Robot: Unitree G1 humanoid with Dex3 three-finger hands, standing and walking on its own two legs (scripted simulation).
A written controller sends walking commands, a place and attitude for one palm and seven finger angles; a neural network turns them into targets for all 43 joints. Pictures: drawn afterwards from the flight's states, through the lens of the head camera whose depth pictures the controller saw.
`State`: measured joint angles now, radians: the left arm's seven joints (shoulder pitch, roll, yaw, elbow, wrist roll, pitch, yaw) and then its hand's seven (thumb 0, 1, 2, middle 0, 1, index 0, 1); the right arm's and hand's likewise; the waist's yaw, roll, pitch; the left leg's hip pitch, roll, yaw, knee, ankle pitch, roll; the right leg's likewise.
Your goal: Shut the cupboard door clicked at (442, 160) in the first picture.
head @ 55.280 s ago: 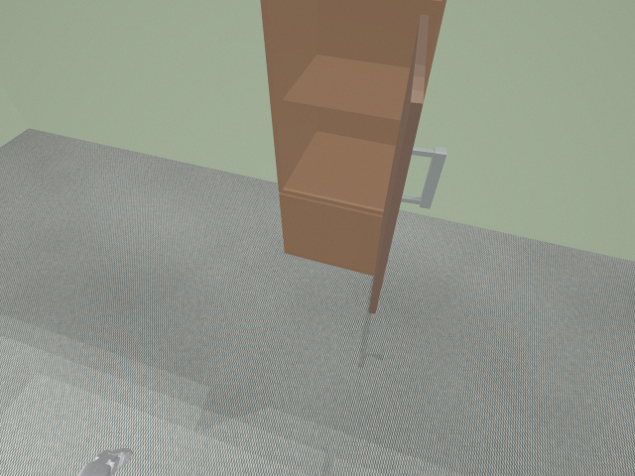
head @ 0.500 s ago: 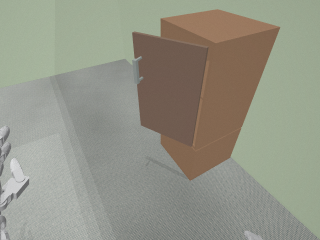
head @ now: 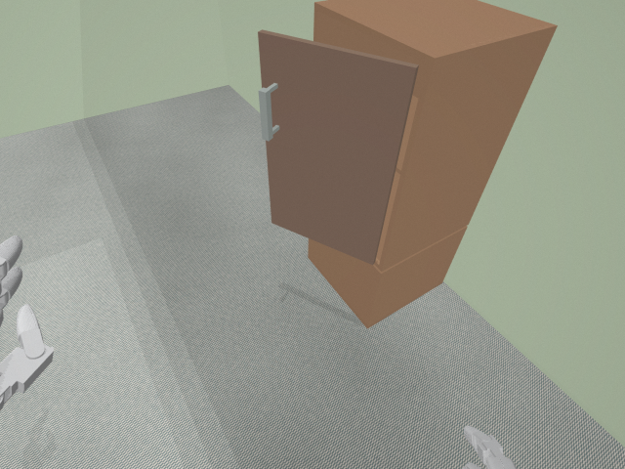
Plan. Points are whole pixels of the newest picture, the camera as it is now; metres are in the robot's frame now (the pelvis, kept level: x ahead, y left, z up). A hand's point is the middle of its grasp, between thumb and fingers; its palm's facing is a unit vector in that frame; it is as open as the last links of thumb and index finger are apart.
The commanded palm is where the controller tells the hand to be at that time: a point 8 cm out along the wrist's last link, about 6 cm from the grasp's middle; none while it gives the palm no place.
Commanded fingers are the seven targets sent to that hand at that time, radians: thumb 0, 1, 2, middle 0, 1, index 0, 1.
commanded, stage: stop stepping back and stand still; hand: left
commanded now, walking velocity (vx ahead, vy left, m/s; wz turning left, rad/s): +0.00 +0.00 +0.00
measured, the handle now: (270, 112) +0.90 +0.15 +0.02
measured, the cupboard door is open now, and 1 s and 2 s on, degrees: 28 28 28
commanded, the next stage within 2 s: let the arm hang, fingers relaxed in 0.36 s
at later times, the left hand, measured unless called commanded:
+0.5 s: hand (46, 357) +0.19 +0.28 +0.12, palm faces +0.37 -0.81 -0.45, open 7.4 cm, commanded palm none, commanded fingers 0.00 0.90 0.90 -0.20 -0.30 -0.20 -0.30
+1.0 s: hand out of the picture -0.03 +0.19 -0.17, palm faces +0.05 -0.98 -0.21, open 7.2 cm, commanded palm none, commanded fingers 0.00 0.90 0.90 -0.20 -0.30 -0.20 -0.30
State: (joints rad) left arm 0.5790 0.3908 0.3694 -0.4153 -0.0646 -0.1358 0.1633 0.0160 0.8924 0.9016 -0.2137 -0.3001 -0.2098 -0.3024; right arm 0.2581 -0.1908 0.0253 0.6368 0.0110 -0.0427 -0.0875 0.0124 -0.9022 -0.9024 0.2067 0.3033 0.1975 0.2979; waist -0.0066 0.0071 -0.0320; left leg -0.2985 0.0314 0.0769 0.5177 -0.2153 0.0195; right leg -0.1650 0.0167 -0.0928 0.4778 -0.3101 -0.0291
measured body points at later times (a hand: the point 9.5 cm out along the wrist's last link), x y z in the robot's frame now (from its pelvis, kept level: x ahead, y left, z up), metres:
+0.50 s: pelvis -0.01 +0.01 +0.00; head -0.01 +0.01 +0.45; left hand +0.17 +0.32 +0.15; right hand +0.15 -0.22 -0.09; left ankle +0.04 +0.10 -0.74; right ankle -0.03 -0.09 -0.74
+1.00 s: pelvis -0.02 +0.00 +0.00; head +0.00 +0.01 +0.45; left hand -0.03 +0.24 -0.16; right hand -0.01 -0.24 -0.15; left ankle +0.04 +0.10 -0.74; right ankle -0.03 -0.09 -0.74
